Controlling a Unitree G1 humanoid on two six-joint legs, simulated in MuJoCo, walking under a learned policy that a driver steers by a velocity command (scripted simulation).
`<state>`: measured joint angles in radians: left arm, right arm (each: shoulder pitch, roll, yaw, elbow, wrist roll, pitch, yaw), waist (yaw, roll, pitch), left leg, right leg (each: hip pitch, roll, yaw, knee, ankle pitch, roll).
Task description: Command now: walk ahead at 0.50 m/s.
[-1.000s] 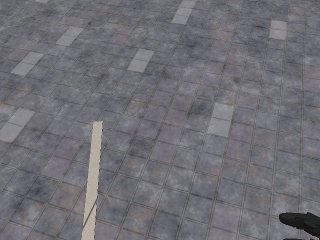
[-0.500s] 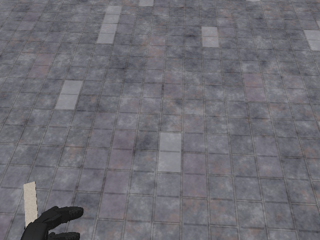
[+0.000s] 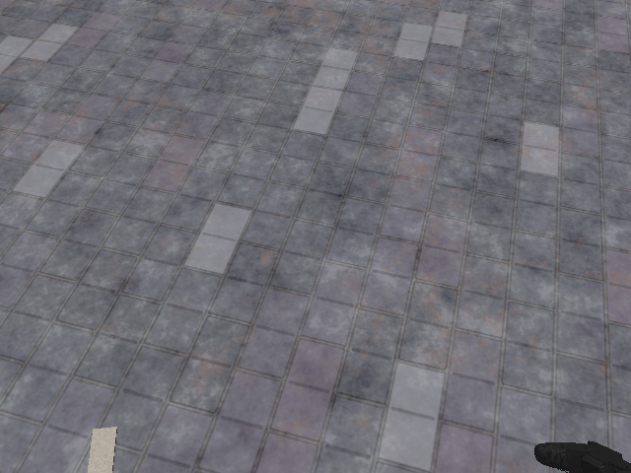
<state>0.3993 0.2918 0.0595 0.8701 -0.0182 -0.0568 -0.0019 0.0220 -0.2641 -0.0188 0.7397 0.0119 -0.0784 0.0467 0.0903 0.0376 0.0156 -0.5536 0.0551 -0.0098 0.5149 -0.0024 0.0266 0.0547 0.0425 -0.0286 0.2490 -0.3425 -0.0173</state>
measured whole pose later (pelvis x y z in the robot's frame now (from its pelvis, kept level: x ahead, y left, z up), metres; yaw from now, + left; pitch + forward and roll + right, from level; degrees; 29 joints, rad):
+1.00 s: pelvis +0.54 +0.00 +0.00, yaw +15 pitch +1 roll -3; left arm 0.29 0.28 0.08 0.91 0.00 -0.07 0.01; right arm 0.11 -0.27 -0.06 0.76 0.02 -0.02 0.04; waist 0.07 0.03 0.04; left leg -0.64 0.10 0.01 0.67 -0.01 0.04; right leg 0.09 0.01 -0.26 0.22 -0.31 0.01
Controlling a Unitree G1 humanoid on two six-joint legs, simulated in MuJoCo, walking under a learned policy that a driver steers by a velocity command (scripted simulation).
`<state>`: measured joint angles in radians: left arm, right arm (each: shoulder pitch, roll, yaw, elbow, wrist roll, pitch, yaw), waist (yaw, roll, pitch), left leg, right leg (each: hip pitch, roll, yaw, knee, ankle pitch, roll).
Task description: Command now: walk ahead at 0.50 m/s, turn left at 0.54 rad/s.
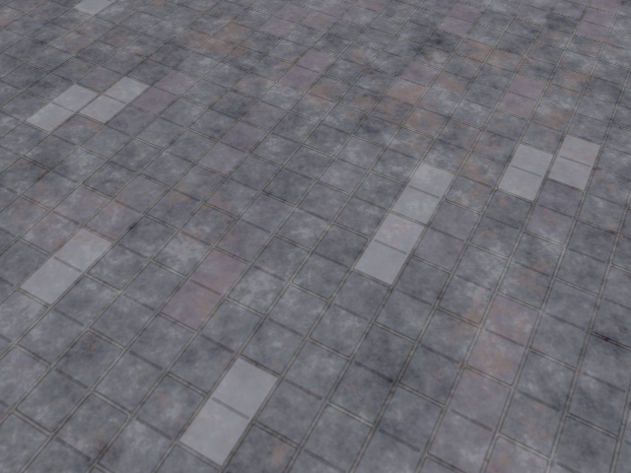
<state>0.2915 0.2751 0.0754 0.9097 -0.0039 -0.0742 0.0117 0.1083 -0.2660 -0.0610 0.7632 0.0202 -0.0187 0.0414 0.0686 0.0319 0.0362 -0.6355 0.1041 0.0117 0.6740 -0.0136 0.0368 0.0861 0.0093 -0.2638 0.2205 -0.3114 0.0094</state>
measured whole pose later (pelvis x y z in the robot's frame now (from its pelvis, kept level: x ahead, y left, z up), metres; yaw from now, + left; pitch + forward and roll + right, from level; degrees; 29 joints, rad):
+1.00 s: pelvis +0.57 +0.10 +0.01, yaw +20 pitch +2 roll -2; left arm 0.37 0.28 0.05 0.91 -0.02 -0.08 -0.01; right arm 0.06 -0.26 -0.04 0.69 0.01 -0.07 0.02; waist 0.10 0.04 0.03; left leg -0.62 0.08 -0.04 0.58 0.02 0.00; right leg 0.00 0.05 -0.02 0.22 -0.26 -0.03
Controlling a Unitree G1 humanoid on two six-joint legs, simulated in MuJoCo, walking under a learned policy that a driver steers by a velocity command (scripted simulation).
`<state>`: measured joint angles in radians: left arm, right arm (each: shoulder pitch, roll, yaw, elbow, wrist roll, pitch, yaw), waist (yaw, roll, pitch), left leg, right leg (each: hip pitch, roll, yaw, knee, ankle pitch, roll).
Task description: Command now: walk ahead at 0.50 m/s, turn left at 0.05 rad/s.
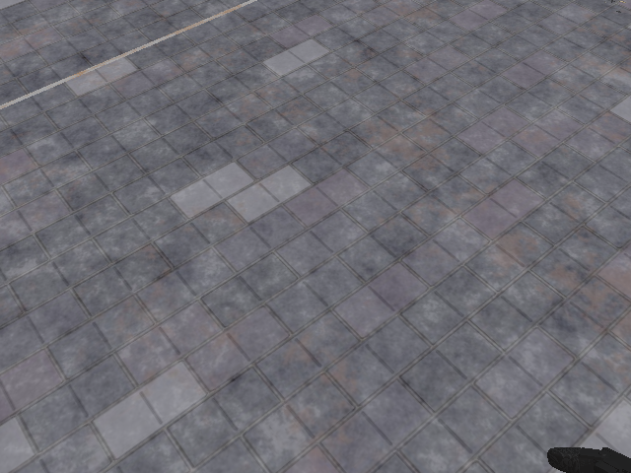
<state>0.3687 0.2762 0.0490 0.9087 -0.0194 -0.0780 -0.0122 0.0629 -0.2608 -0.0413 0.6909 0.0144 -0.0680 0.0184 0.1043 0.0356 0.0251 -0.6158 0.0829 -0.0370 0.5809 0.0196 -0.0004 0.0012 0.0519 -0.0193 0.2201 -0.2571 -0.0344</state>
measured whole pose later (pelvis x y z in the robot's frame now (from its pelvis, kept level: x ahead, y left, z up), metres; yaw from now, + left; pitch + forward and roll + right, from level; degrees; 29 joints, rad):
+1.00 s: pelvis +0.56 -0.01 +0.00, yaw -1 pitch +1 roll -2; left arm 0.34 0.27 0.05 0.92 -0.01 -0.08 -0.01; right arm 0.10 -0.28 -0.05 0.81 0.01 -0.07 0.01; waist 0.07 0.04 0.01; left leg -0.66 0.12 -0.04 0.67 0.04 -0.01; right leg -0.04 0.06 -0.05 0.21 -0.20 -0.05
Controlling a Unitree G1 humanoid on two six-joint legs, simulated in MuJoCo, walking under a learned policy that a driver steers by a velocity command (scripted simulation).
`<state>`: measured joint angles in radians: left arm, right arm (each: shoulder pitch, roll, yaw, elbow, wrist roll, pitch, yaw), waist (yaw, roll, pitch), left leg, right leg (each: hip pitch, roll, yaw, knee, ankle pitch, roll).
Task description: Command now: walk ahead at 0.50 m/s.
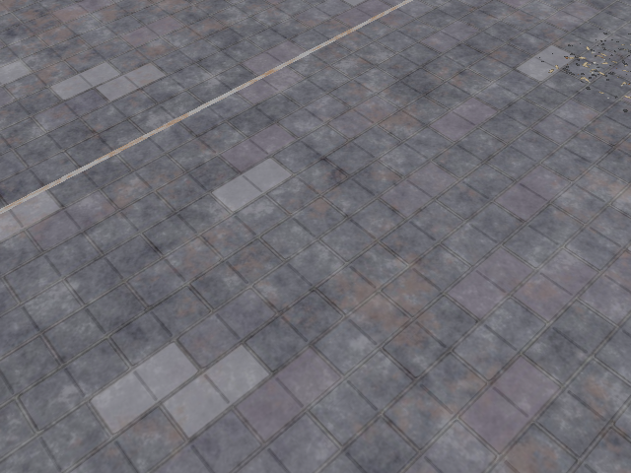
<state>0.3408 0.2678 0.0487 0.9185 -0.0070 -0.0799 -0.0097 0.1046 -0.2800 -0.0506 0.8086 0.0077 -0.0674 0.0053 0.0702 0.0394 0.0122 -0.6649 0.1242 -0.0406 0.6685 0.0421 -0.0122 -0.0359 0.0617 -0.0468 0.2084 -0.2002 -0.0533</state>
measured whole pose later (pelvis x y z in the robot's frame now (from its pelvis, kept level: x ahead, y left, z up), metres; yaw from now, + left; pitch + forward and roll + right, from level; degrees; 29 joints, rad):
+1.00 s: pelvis +0.51 -0.02 -0.01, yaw -21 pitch +2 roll +0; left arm 0.18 0.28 0.07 0.74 0.00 -0.01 0.00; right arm 0.09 -0.31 -0.06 0.79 -0.01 -0.04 -0.03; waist 0.02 0.03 0.07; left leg -0.64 0.08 -0.08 0.92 -0.26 -0.08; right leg -0.29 0.11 0.05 0.39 -0.14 -0.09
